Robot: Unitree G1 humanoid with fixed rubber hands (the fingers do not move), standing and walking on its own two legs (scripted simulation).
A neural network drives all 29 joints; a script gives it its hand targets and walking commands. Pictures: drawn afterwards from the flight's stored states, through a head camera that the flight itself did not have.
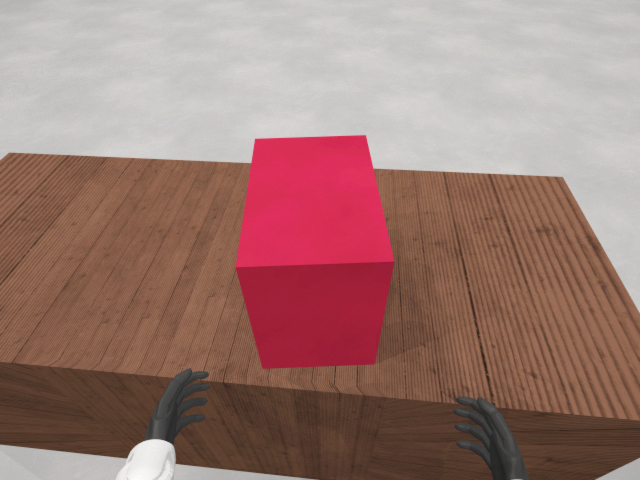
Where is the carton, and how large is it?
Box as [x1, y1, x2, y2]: [236, 135, 393, 368]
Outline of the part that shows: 365,135 255,139 236,261 236,270 263,368 374,363 393,265 393,258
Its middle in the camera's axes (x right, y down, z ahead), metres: -0.01 +0.02 +0.67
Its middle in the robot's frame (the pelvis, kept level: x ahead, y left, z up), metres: +0.49 +0.04 -0.03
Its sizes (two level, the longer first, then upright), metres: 0.293 0.195 0.275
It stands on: a pedestal, 0.61 m high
